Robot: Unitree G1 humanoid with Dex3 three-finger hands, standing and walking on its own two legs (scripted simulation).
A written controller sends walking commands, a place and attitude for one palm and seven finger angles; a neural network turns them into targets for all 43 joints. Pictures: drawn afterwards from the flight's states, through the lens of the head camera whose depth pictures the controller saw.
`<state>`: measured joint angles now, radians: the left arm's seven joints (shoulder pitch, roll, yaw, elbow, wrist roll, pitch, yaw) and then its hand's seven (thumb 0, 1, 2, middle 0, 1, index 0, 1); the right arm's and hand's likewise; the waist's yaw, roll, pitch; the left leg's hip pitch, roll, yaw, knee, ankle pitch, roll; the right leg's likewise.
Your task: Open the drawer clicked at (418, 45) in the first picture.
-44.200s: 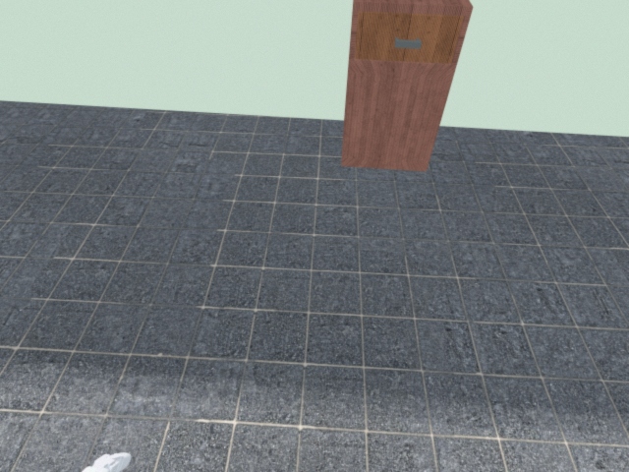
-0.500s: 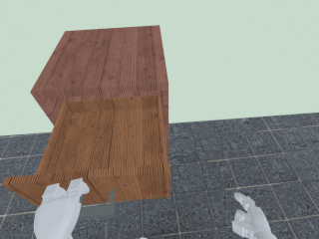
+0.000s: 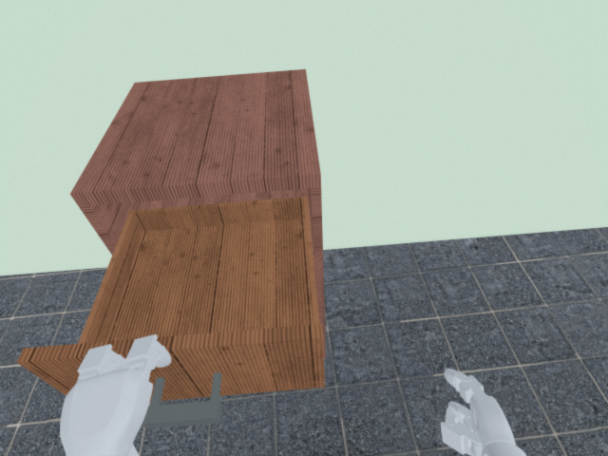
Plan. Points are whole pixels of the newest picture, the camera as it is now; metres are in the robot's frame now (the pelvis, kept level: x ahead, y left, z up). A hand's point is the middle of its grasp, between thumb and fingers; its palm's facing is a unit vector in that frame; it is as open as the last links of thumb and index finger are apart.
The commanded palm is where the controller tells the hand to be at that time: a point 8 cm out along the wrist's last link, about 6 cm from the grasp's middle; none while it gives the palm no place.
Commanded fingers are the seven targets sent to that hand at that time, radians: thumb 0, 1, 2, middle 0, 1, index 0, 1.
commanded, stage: lift the hand off the handle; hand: left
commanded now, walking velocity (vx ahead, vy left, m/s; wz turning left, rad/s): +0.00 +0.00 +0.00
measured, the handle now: (185, 398) +0.21 +0.21 -0.07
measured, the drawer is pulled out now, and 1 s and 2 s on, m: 0.30 0.30 0.30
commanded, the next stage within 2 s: draw the hand back to the body in 0.84 s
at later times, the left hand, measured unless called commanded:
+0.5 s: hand (120, 397) +0.17 +0.24 +0.05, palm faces +0.03 -0.14 -0.99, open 13.9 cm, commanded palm +0.15 +0.24 +0.12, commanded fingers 0.00 -0.50 0.30 -0.30 -1.20 -0.30 -1.20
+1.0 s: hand (113, 394) +0.17 +0.24 +0.07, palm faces +0.07 -0.16 -0.99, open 13.9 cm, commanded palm +0.14 +0.23 +0.14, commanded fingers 0.00 -0.50 0.30 -0.30 -1.20 -0.30 -1.20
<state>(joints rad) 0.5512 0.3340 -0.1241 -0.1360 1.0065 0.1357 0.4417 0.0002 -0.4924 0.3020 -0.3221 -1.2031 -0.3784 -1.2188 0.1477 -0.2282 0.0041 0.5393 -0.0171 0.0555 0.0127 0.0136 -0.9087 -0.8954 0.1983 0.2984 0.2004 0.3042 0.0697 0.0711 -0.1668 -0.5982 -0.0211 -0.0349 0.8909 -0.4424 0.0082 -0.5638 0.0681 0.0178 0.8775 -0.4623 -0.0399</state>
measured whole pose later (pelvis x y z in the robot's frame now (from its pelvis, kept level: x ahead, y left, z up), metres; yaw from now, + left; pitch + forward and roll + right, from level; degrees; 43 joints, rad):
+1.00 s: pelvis +0.01 +0.01 +0.02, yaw +0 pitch +5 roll -1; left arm 0.61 0.37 -0.10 -0.36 0.98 0.13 0.30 0.00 -0.49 0.30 -0.32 -1.20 -0.32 -1.20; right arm 0.15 -0.22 0.02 0.49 0.00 0.07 0.05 0.01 -0.91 -0.90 0.20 0.30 0.20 0.30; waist 0.11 0.08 -0.14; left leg -0.46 -0.02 -0.03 0.77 -0.41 0.02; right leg -0.42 0.06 0.03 0.73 -0.41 -0.03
